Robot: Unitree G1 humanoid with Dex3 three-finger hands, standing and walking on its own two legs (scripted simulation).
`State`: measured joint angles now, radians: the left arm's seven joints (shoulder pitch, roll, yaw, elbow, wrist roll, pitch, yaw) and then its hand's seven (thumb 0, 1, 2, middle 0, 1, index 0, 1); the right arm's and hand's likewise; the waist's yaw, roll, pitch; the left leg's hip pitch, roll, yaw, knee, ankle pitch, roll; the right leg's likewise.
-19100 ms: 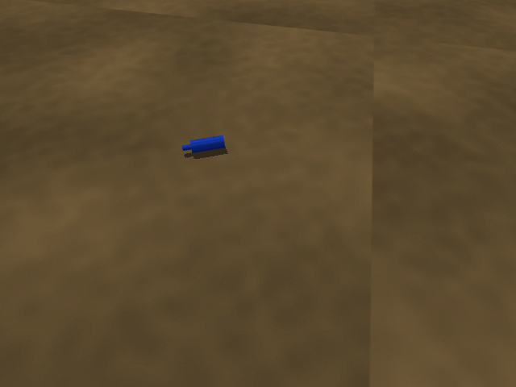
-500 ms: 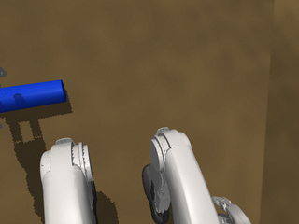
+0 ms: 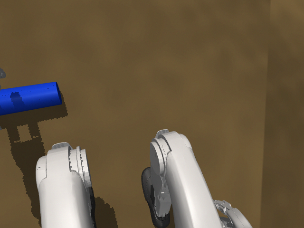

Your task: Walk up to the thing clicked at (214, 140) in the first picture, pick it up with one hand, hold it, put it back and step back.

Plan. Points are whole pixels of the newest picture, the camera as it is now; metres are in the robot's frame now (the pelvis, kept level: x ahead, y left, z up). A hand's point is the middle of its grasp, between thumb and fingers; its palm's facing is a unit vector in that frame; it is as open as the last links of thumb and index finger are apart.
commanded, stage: rise first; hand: left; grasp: from above
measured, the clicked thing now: (15, 100) +0.47 +0.34 -0.29
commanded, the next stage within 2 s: approach in 1.12 s
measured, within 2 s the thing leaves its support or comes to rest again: neither
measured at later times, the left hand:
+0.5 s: hand out of the picture +0.43 +0.35 -0.18, palm faces -0.44 -0.12 -0.89, open 14.3 cm
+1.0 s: hand out of the picture +0.43 +0.35 -0.17, palm faces -0.45 -0.11 -0.89, open 14.3 cm
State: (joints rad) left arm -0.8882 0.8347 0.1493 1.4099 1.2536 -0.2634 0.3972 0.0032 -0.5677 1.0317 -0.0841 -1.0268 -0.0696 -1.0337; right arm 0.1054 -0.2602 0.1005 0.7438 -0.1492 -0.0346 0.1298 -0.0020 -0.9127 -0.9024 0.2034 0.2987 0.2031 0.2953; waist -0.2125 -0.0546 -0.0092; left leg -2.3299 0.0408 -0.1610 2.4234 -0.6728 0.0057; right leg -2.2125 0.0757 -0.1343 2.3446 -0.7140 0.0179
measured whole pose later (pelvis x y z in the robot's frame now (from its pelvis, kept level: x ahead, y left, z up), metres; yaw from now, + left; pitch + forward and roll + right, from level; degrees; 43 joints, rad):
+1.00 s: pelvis +0.00 +0.00 +0.00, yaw +0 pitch +31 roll -10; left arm -0.91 0.85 0.13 1.42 1.25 -0.24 0.36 0.00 -0.58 1.05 -0.09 -1.02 -0.07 -1.03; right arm 0.12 -0.27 0.12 0.73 -0.14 -0.05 0.13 0.00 -0.91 -0.90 0.20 0.30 0.20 0.30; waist -0.23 -0.05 0.00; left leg -2.33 0.04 -0.16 2.42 -0.66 0.01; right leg -2.21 0.07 -0.14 2.34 -0.70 0.02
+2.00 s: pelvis +0.00 +0.00 +0.00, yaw +0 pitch +32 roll -9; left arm -0.92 0.83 0.08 1.35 1.16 -0.16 0.28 0.00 -0.59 1.06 -0.09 -1.03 -0.06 -1.04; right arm 0.19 -0.27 0.14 0.71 -0.14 -0.05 0.14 0.00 -0.91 -0.90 0.20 0.30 0.20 0.30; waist -0.25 -0.03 0.03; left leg -2.34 0.04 -0.16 2.43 -0.66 0.00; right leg -2.23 0.08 -0.14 2.35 -0.70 0.02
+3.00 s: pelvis +0.00 +0.00 -0.02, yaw -4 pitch +28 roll -13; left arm -1.01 0.98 0.15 1.66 1.27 -0.23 0.55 0.00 -0.58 1.06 -0.08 -0.94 -0.04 -0.97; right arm 0.13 -0.32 0.26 0.68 -0.23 -0.19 0.21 0.00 -0.90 -0.90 0.20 0.30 0.20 0.30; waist -0.35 -0.13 0.13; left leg -2.36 0.05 -0.24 2.53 -0.69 0.00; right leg -2.22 0.11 -0.20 2.40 -0.69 0.03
